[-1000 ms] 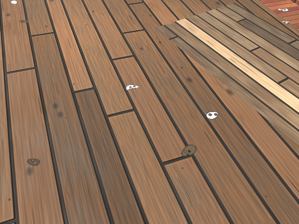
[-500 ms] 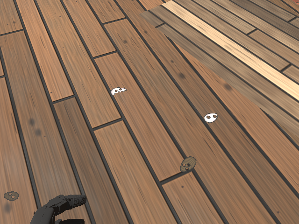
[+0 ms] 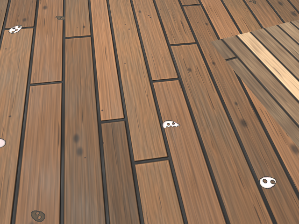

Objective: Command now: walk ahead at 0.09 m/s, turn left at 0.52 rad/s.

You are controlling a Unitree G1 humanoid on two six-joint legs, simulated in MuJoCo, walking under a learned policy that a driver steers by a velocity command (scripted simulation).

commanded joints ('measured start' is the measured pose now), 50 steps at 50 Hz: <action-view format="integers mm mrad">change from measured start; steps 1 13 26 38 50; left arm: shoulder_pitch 98 -64 -80 31 1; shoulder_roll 64 87 162 218 161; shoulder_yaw -5 13 39 59 31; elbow -97 -129 -196 -225 -224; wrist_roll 21 2 46 0 4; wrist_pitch -15 29 -1 34 25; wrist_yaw -25 5 -13 -10 -37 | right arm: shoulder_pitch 227 40 85 -18 28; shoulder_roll -267 -201 -243 -114 -168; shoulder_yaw -66 -52 -70 -9 -8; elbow -57 -163 -209 -286 -228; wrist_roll -26 1 7 19 -8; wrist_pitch -6 39 59 87 30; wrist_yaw -15 -69 -59 -28 -32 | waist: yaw -35 -10 -46 71 -6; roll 265 113 -169 -183 145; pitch -445 -196 -106 -106 -113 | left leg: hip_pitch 680 231 -155 -28 422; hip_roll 380 135 -102 22 236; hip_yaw -680 -427 -205 -4 -263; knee -131 -276 522 264 -229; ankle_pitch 724 -65 -419 -297 364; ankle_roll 364 146 -97 -159 152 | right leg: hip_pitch -441 -329 -28 80 -421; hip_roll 118 54 -334 -262 -67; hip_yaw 251 307 615 280 239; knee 710 199 -379 -384 362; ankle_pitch -289 112 455 377 -52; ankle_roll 29 51 -251 -229 72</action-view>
